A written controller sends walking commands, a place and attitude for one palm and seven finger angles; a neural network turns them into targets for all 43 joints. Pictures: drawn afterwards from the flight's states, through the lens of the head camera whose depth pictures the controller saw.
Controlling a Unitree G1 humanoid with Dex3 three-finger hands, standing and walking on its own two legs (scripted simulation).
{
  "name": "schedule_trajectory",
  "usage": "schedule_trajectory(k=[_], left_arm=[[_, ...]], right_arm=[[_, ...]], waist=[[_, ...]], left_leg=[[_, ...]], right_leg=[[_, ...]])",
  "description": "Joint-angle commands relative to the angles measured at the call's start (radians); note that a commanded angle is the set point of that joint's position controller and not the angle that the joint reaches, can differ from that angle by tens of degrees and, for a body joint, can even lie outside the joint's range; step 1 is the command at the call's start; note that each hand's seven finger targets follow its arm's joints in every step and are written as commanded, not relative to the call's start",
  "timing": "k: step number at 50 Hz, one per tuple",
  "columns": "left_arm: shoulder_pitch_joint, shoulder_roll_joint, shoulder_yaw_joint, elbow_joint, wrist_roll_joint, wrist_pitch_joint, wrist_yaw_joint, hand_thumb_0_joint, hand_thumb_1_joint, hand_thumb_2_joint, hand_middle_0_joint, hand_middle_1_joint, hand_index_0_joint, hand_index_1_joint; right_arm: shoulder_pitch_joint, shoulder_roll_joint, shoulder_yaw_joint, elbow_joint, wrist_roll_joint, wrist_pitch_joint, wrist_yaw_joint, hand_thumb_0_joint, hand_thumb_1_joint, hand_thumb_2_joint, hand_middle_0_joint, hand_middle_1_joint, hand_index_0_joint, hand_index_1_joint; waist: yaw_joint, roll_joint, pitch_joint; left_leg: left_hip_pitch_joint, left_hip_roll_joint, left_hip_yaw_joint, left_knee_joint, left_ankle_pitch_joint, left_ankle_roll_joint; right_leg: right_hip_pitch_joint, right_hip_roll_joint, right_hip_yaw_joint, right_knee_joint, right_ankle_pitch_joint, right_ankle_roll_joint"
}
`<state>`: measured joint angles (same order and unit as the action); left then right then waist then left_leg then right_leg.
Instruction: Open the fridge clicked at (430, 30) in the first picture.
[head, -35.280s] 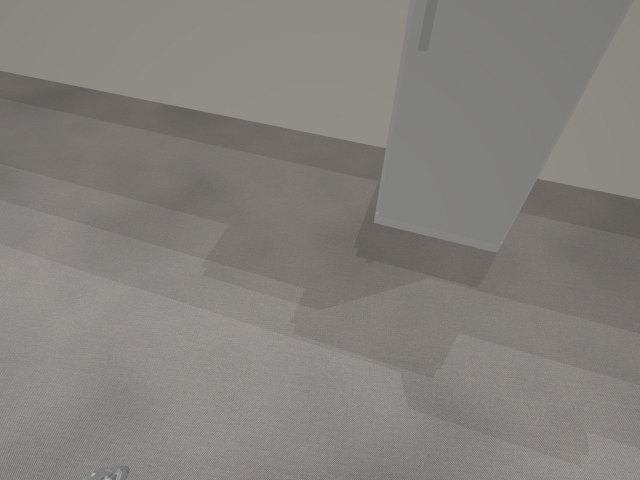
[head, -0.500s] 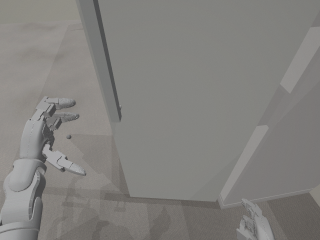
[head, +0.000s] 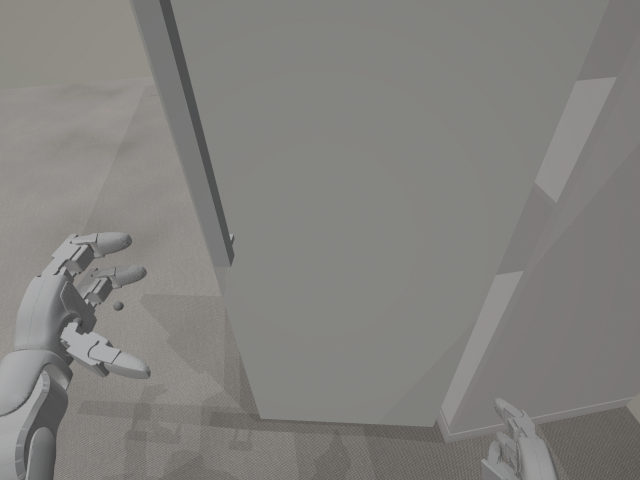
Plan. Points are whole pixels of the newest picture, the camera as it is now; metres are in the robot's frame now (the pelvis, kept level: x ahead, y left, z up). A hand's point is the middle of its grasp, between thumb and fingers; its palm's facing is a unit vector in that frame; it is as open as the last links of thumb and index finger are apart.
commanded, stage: draw the hand back to the body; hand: left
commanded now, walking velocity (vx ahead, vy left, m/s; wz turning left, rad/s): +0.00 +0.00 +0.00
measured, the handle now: (198, 141) +0.44 +0.20 +0.24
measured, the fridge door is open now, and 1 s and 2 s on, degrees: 77 77 77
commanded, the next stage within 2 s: step back with the hand held close in 1.28 s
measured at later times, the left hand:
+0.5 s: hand (72, 331) +0.21 +0.28 +0.15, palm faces +0.48 -0.82 -0.31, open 12.7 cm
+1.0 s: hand (45, 333) +0.20 +0.29 +0.17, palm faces +0.49 -0.80 -0.35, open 8.0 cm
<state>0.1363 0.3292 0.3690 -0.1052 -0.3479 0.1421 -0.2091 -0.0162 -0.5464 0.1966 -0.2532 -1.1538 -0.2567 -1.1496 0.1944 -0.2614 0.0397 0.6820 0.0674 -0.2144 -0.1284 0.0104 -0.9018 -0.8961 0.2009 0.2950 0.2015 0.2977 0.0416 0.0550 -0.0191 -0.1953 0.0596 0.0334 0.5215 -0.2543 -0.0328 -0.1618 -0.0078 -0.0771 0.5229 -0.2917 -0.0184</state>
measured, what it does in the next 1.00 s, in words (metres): stands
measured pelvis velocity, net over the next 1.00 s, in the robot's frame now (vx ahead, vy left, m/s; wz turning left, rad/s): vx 0.01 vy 0.02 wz -0.02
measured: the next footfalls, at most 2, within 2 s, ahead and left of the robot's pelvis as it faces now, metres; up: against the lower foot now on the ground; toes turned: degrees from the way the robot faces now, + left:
none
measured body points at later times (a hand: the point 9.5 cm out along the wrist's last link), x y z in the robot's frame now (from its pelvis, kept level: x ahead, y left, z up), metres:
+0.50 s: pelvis +0.00 +0.01 +0.01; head -0.02 -0.01 +0.46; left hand +0.18 +0.32 +0.17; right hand +0.18 -0.21 -0.08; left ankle +0.02 +0.14 -0.73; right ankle +0.00 -0.10 -0.73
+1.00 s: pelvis +0.01 +0.02 +0.01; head -0.02 +0.01 +0.46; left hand +0.16 +0.33 +0.19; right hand +0.19 -0.21 -0.07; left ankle +0.02 +0.14 -0.73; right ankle +0.00 -0.10 -0.73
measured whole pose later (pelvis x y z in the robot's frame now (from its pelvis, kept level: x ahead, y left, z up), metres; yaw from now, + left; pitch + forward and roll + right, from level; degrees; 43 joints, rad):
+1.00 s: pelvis +0.01 +0.02 +0.01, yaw -1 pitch -7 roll -1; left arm 0.44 0.33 0.34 -0.36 -0.07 -0.09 0.14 0.01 0.75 0.82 -0.21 -0.39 -0.22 -0.39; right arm 0.17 -0.23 0.00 0.70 -0.01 -0.15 -0.08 0.01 -0.90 -0.90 0.20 0.29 0.20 0.30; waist 0.08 0.06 0.05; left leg -0.05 0.04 0.06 0.38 -0.21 -0.01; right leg -0.01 -0.02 -0.05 0.34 -0.21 0.01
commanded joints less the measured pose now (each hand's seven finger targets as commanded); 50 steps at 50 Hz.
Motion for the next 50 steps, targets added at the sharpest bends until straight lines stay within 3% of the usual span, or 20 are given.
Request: schedule_trajectory(k=[1,5,9,10,11,12,13,17,19,22,23,26,36,45,46,48,50], left_arm=[[-0.131,0.204,0.106,-0.235,-0.012,-0.050,0.002,0.000,-0.550,0.200,-0.250,-1.150,-0.250,-1.150],[-0.184,0.207,0.090,-0.291,-0.005,-0.048,0.003,0.000,-0.550,0.200,-0.250,-1.150,-0.250,-1.150],[-0.164,0.211,0.099,-0.332,-0.007,-0.065,0.000,0.000,-0.405,0.270,-0.245,-1.065,-0.245,-1.065],[-0.142,0.216,0.108,-0.322,-0.011,-0.064,-0.003,0.000,-0.369,0.287,-0.244,-1.044,-0.244,-1.044],[-0.115,0.366,0.189,-0.355,0.151,-0.130,0.172,0.000,-0.332,0.305,-0.242,-1.023,-0.242,-1.023],[-0.039,0.219,0.099,-0.312,0.172,-0.157,0.231,0.000,-0.296,0.322,-0.241,-1.001,-0.241,-1.001],[0.025,0.174,0.056,-0.285,0.198,-0.174,0.268,0.000,-0.260,0.340,-0.240,-0.980,-0.240,-0.980],[-0.005,0.192,0.032,-0.381,0.250,-0.241,0.336,0.000,-0.115,0.410,-0.235,-0.895,-0.235,-0.895],[0.010,0.188,0.031,-0.371,0.265,-0.258,0.355,0.000,-0.043,0.445,-0.232,-0.853,-0.232,-0.853],[0.021,0.177,0.019,-0.370,0.276,-0.276,0.365,0.000,0.066,0.497,-0.229,-0.789,-0.229,-0.789],[0.024,0.184,0.026,-0.383,0.279,-0.280,0.368,0.000,0.102,0.515,-0.228,-0.767,-0.228,-0.767],[0.063,0.200,0.052,-0.386,0.285,-0.288,0.373,0.000,0.211,0.567,-0.224,-0.704,-0.224,-0.704],[0.196,0.192,0.079,-0.411,0.276,-0.286,0.362,0.000,0.574,0.743,-0.211,-0.491,-0.211,-0.491],[0.197,0.191,0.083,-0.476,0.274,-0.295,0.364,0.000,0.900,0.900,-0.200,-0.300,-0.200,-0.300],[0.195,0.197,0.087,-0.475,0.277,-0.295,0.365,0.000,0.900,0.900,-0.200,-0.300,-0.200,-0.300],[0.189,0.173,0.065,-0.452,0.273,-0.291,0.363,0.000,0.900,0.900,-0.200,-0.300,-0.200,-0.300],[0.179,0.184,0.073,-0.451,0.274,-0.292,0.365,0.000,0.900,0.900,-0.200,-0.300,-0.200,-0.300]], right_arm=[[-0.155,-0.112,-0.043,-0.174,0.000,-0.065,-0.009,0.000,-0.900,-0.900,0.200,0.300,0.200,0.300],[-0.160,-0.111,-0.038,-0.172,0.001,-0.070,-0.018,0.000,-0.900,-0.900,0.200,0.300,0.200,0.300],[-0.161,-0.109,-0.037,-0.166,-0.004,-0.082,-0.022,0.000,-0.900,-0.900,0.200,0.300,0.200,0.300],[-0.160,-0.109,-0.035,-0.165,-0.005,-0.083,-0.022,0.000,-0.900,-0.900,0.200,0.300,0.200,0.300],[-0.164,-0.101,-0.051,-0.165,-0.048,-0.089,-0.012,0.000,-0.900,-0.900,0.200,0.300,0.200,0.300],[-0.163,-0.087,-0.045,-0.148,-0.061,-0.087,-0.004,0.000,-0.900,-0.900,0.200,0.300,0.200,0.300],[-0.146,-0.083,-0.044,-0.142,-0.063,-0.075,0.003,0.000,-0.900,-0.900,0.200,0.300,0.200,0.300],[-0.146,-0.096,-0.061,-0.144,-0.070,-0.060,0.015,0.000,-0.900,-0.900,0.200,0.300,0.200,0.300],[-0.149,-0.092,-0.063,-0.139,-0.073,-0.053,0.014,0.000,-0.900,-0.900,0.200,0.300,0.200,0.300],[-0.154,-0.091,-0.065,-0.132,-0.074,-0.047,0.015,0.000,-0.900,-0.900,0.200,0.300,0.200,0.300],[-0.158,-0.090,-0.065,-0.132,-0.075,-0.043,0.016,0.000,-0.900,-0.900,0.200,0.300,0.200,0.300],[-0.160,-0.091,-0.068,-0.125,-0.078,-0.032,0.018,0.000,-0.900,-0.900,0.200,0.300,0.200,0.300],[-0.155,-0.083,-0.075,-0.140,-0.078,0.000,0.032,0.000,-0.900,-0.900,0.200,0.300,0.200,0.300],[-0.153,-0.078,-0.078,-0.149,-0.076,0.007,0.035,0.000,-0.900,-0.900,0.200,0.300,0.200,0.300],[-0.151,-0.084,-0.078,-0.145,-0.077,0.004,0.034,0.000,-0.900,-0.900,0.200,0.300,0.200,0.300],[-0.154,-0.079,-0.075,-0.146,-0.075,0.007,0.035,0.000,-0.900,-0.900,0.200,0.300,0.200,0.300],[-0.153,-0.081,-0.077,-0.145,-0.076,0.009,0.032,0.000,-0.900,-0.900,0.200,0.300,0.200,0.300]], waist=[[0.024,-0.031,-0.078],[0.010,-0.002,-0.053],[0.016,0.020,-0.078],[0.020,0.000,-0.074],[0.041,0.026,0.019],[0.019,0.021,0.024],[0.015,-0.035,0.053],[0.013,0.005,-0.030],[0.015,-0.010,-0.031],[0.015,-0.013,-0.013],[0.020,0.012,-0.023],[0.029,0.001,-0.028],[0.034,0.013,0.005],[0.029,0.024,-0.001],[0.030,0.039,0.003],[0.025,0.002,0.035],[0.025,-0.006,0.025]], left_leg=[[0.046,-0.051,-0.003,-0.059,0.148,0.046],[0.063,-0.053,-0.007,-0.076,0.121,0.048],[0.088,-0.054,-0.010,-0.084,0.143,0.048],[0.084,-0.054,-0.013,-0.087,0.145,0.048],[0.050,-0.057,0.016,-0.080,0.116,0.039],[0.055,-0.062,0.022,-0.087,0.100,0.038],[0.059,-0.054,0.024,-0.099,0.087,0.041],[0.123,-0.044,0.032,-0.144,0.085,0.050],[0.136,-0.042,0.032,-0.158,0.105,0.051],[0.148,-0.038,0.030,-0.178,0.113,0.051],[0.155,-0.039,0.029,-0.185,0.124,0.051],[0.157,-0.038,0.024,-0.195,0.159,0.048],[0.146,-0.031,0.028,-0.194,0.234,0.041],[0.152,-0.031,0.023,-0.197,0.211,0.038],[0.155,-0.031,0.023,-0.195,0.220,0.037],[0.141,-0.030,0.021,-0.203,0.191,0.038],[0.148,-0.032,0.022,-0.202,0.174,0.042]], right_leg=[[0.004,0.006,0.058,-0.117,0.205,0.031],[-0.019,0.012,0.054,-0.139,0.145,0.029],[0.002,0.012,0.049,-0.141,0.171,0.025],[0.007,0.014,0.045,-0.141,0.173,0.024],[-0.020,-0.011,0.082,-0.215,0.142,0.020],[-0.015,-0.017,0.062,-0.218,0.117,0.015],[-0.018,-0.012,0.053,-0.224,0.097,0.019],[0.032,-0.001,0.052,-0.226,0.088,0.016],[0.048,0.005,0.046,-0.228,0.106,0.015],[0.056,0.008,0.042,-0.236,0.108,0.014],[0.069,0.009,0.041,-0.235,0.118,0.012],[0.100,0.013,0.036,-0.233,0.153,0.008],[0.117,0.017,0.036,-0.231,0.230,0.007],[0.108,0.019,0.037,-0.236,0.198,0.008],[0.111,0.020,0.035,-0.237,0.206,0.005],[0.094,0.020,0.034,-0.244,0.180,0.009],[0.090,0.020,0.036,-0.249,0.166,0.009]])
